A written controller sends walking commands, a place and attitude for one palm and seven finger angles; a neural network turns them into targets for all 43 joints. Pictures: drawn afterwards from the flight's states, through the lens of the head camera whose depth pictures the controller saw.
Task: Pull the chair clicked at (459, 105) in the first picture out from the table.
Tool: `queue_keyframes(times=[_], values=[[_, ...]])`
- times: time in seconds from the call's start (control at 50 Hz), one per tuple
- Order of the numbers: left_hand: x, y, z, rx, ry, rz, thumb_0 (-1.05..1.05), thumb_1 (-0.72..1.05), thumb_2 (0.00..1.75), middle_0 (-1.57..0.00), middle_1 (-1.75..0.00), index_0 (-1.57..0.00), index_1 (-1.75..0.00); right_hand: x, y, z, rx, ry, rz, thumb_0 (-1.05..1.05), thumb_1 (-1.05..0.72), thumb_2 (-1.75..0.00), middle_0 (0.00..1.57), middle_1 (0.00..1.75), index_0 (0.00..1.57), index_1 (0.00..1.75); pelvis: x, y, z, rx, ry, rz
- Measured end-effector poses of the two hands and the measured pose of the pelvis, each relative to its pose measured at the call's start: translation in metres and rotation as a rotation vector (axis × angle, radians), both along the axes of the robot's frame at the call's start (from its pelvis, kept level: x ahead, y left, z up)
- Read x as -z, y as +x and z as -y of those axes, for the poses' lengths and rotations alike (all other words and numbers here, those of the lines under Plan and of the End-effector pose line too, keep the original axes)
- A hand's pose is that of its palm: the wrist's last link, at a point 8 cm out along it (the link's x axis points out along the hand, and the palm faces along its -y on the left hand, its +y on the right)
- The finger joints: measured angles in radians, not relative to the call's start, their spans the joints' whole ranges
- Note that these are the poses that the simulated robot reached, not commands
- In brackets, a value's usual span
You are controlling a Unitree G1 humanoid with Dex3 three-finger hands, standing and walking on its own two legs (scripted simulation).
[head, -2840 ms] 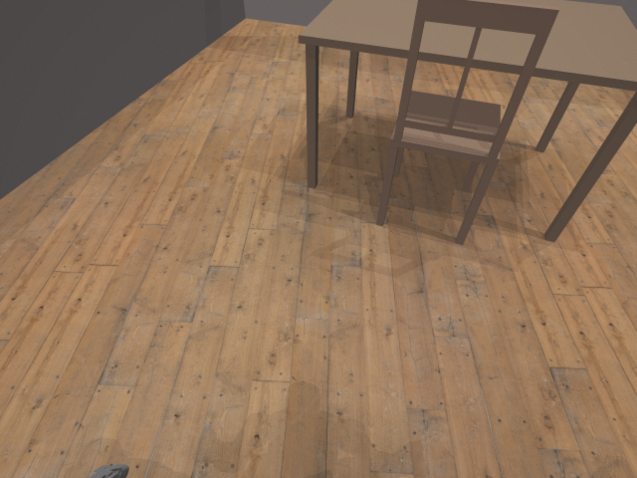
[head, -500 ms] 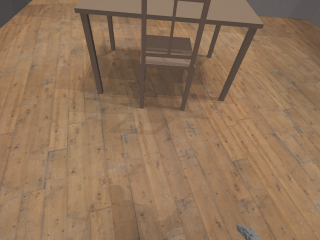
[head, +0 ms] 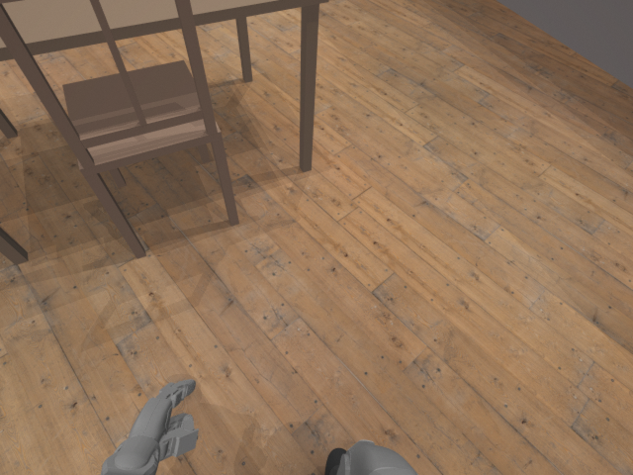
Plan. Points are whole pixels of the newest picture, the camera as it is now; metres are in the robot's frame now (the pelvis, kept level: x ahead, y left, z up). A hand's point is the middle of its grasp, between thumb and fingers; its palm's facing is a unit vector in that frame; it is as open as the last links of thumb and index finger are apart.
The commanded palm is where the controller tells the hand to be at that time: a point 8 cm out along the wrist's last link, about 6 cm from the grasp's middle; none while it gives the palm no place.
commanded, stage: walk to a spot facing it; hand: left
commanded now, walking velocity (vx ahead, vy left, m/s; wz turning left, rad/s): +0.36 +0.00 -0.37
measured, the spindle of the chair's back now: (120, 65) +0.94 +0.43 -0.05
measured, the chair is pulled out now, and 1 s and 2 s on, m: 0.00 0.00 0.00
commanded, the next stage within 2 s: turn to face it in 0.74 s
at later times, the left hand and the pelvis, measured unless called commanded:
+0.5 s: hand (146, 390) +0.25 +0.25 -0.16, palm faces -0.12 -0.98 -0.19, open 7.3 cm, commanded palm none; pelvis +0.22 +0.05 +0.02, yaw -13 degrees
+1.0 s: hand (262, 230) +0.55 +0.09 -0.15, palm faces -0.43 -0.87 -0.23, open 7.3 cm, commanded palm none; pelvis +0.35 -0.02 +0.00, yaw -25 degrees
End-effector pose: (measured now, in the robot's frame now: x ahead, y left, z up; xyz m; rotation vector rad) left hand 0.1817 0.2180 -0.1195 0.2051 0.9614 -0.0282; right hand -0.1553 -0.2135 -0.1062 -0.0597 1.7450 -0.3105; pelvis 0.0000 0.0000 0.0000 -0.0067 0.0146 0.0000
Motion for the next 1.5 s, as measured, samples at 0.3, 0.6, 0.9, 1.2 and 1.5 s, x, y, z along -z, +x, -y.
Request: queue_keyframes(times=[0.3, 0.6, 0.9, 1.2, 1.5], values=[[-0.006, 0.02, -0.046, -0.087, 0.086, -0.224, -0.02, 0.94, 0.9, -0.2, -0.3, -0.2, -0.3, -0.005, 0.338, 0.01, -0.132, -0.047, 0.612, 0.0, -0.91, -0.9, 0.2, 0.3, 0.19, 0.3, -0.022, 0.125, -0.016, 0.113, -0.024, 0.006], [0.0, 0.136, -0.067, 0.004, 0.041, -0.349, 0.0, 0.92, 0.9, -0.2, -0.3, -0.2, -0.3, -0.023, 0.409, -0.02, 0.017, -0.158, 0.587, -0.01, -0.94, -0.9, 0.21, 0.3, 0.2, 0.3, -0.032, 0.253, -0.051, 0.282, -0.023, 0.025], [0.01, 0.349, 0.056, 0.313, 0.085, -0.16, 0.0, 0.91, 0.9, -0.2, -0.3, -0.2, -0.3, 0.026, 0.336, -0.018, 0.361, -0.066, 0.215, 0.0, -0.91, -0.9, 0.2, 0.3, 0.2, 0.3, -0.001, 0.338, 0.01, 0.444, 0.004, 0.024], [-0.008, 0.384, 0.08, 0.22, 0.004, -0.065, 0.0, 0.91, 0.9, -0.2, -0.3, -0.2, -0.3, 0.016, 0.463, 0.016, 0.205, -0.063, 0.391, 0.01, -0.94, -0.9, 0.2, 0.3, 0.19, 0.3, -0.015, 0.375, 0.014, 0.323, -0.028, 0.039], [0.0, 0.311, -0.043, -0.044, 0.092, -0.293, 0.0, 0.91, 0.9, -0.2, -0.3, -0.2, -0.3, -0.018, 0.528, 0.019, -0.009, -0.134, 0.425, 0.0, -0.91, -0.9, 0.21, 0.3, 0.2, 0.3, -0.029, 0.391, -0.019, 0.185, -0.041, -0.009]])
